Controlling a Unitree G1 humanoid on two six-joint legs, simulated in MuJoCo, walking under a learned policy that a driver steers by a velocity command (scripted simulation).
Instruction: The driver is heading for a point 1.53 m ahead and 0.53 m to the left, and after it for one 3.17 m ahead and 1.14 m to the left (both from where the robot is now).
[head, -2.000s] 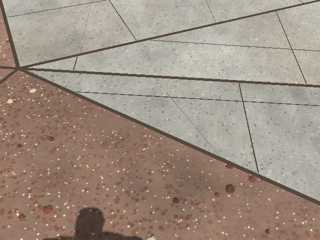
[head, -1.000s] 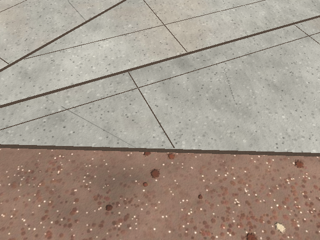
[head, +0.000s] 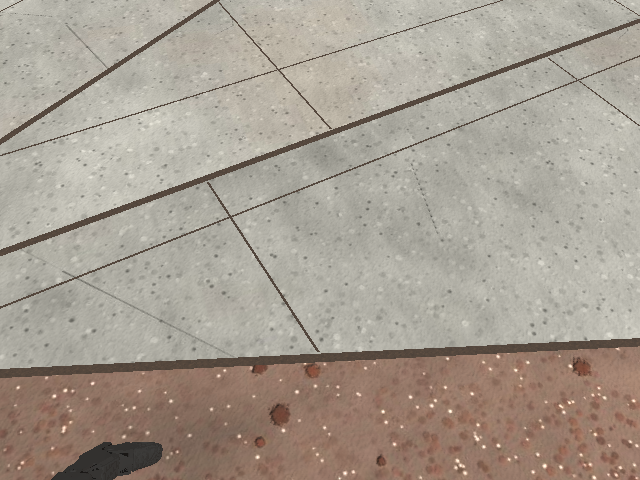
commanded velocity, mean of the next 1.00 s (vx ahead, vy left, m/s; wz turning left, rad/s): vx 0.49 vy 0.00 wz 0.23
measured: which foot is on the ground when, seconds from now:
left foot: down 0.00-0.10, up 0.12-0.64, down 0.66-1.00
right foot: up 0.00-0.08, down 0.10-0.66, up 0.68-1.00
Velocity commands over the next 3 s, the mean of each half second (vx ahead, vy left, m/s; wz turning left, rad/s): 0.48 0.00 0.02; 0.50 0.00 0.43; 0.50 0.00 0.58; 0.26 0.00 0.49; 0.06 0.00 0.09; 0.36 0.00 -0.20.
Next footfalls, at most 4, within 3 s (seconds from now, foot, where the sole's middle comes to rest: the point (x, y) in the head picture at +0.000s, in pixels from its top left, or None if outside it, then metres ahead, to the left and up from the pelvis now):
0.10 right None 0.26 -0.12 -0.77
0.66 left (239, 442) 0.56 0.11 -0.77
1.14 right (290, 310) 0.87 -0.02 -0.77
1.66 left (135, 282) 0.98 0.36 -0.77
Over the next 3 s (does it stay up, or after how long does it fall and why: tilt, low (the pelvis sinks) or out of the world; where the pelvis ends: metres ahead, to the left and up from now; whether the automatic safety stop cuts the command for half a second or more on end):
stays up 1.18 0.40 -0.02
